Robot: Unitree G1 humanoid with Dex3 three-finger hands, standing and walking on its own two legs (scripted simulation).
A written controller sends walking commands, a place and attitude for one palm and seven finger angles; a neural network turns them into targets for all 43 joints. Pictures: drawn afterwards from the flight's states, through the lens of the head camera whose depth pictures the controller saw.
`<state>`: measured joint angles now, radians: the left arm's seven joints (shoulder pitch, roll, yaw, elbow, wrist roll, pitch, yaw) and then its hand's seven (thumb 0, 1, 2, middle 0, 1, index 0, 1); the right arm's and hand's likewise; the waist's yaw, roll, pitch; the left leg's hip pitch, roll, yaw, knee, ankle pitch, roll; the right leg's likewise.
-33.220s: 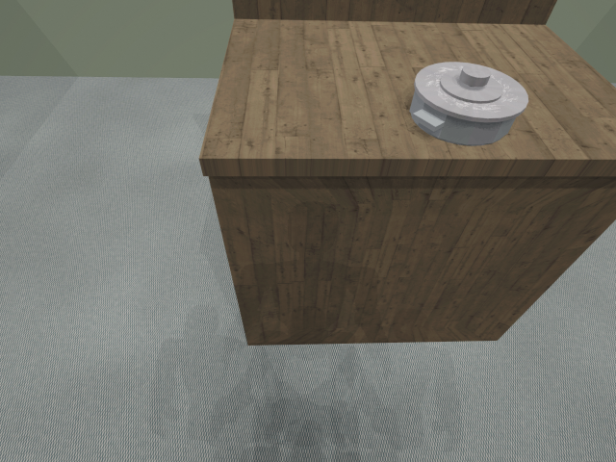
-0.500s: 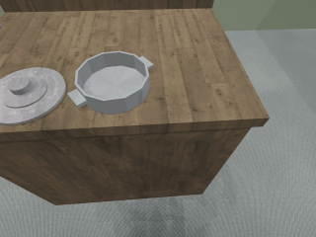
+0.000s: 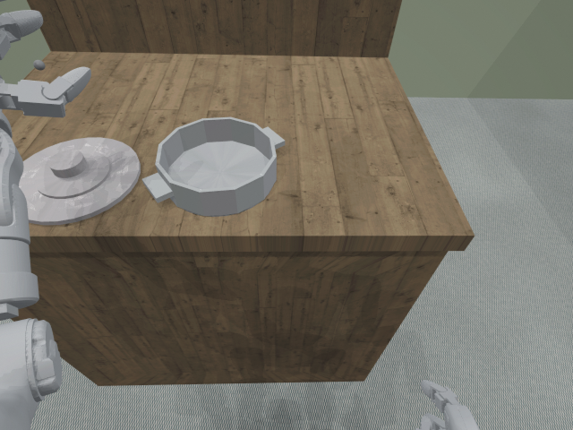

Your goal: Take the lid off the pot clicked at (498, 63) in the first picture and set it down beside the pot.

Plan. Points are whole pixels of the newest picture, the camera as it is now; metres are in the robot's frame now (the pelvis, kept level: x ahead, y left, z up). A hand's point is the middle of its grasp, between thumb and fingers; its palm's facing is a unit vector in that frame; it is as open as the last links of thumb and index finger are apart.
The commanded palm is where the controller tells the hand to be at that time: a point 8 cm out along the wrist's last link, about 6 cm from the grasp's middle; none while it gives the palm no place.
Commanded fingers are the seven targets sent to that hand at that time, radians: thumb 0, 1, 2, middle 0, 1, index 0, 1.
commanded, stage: draw the hand back to the body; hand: left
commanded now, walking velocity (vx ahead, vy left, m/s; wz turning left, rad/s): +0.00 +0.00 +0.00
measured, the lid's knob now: (68, 163) +0.47 +0.38 +0.11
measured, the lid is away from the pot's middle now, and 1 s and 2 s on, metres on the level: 0.24 0.24 0.24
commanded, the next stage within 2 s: step back with the hand held close in 1.48 s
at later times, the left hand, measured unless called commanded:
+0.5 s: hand (29, 105) +0.32 +0.25 +0.30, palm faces +0.55 -0.81 -0.21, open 8.7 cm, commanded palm +0.27 +0.29 +0.30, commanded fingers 0.00 0.77 0.90 -0.23 -0.34 -0.23 -0.34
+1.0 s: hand (15, 169) +0.25 +0.23 +0.30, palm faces +0.52 -0.82 -0.24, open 7.4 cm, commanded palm +0.19 +0.27 +0.29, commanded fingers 0.00 0.90 0.90 -0.20 -0.30 -0.20 -0.30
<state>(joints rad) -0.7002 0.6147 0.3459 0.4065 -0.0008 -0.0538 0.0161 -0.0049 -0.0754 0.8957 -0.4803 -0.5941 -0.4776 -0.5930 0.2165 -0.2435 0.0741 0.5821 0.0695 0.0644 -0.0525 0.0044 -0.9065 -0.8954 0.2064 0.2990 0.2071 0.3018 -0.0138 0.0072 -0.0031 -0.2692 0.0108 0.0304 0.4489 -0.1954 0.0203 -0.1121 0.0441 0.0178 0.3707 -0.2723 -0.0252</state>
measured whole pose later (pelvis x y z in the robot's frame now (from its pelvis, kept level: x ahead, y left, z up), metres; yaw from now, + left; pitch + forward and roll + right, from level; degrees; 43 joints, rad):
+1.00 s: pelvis +0.01 -0.02 +0.00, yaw +0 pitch -4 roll +0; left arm 0.01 0.42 0.46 -0.37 -0.13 -0.11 0.07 0.01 0.88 0.90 -0.21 -0.30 -0.21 -0.30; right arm 0.14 -0.23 0.02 0.68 0.02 -0.05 -0.06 0.01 -0.91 -0.90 0.20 0.30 0.21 0.30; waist 0.06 0.06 0.00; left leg -0.13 0.03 0.03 0.37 -0.19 -0.01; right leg 0.03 0.06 0.02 0.30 -0.27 -0.05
